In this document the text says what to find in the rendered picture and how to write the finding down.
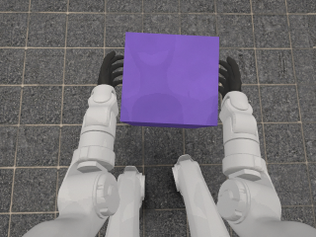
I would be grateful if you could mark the right robot hand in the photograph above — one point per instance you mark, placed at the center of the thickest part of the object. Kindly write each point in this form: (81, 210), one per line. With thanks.
(232, 81)

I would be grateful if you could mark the robot right upper arm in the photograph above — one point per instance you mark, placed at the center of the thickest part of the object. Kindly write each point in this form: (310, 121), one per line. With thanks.
(254, 210)

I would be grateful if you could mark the left robot hand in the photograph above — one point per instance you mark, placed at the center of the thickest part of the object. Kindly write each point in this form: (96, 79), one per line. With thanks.
(106, 75)

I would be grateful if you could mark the right robot thigh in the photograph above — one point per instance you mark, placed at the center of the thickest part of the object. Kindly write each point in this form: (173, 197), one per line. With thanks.
(203, 217)

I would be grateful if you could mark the right robot forearm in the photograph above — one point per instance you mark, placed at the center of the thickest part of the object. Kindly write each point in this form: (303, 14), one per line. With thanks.
(242, 154)

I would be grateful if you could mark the carton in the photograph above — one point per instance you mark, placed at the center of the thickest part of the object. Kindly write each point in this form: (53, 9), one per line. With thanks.
(170, 80)

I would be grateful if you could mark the robot left upper arm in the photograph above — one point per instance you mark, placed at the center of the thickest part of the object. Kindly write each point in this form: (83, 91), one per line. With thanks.
(85, 201)

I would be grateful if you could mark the robot left shin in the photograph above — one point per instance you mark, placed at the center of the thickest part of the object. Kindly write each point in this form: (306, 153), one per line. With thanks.
(129, 169)

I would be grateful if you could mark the left robot forearm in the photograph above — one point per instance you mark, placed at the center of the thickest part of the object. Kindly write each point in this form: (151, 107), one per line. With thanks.
(95, 151)

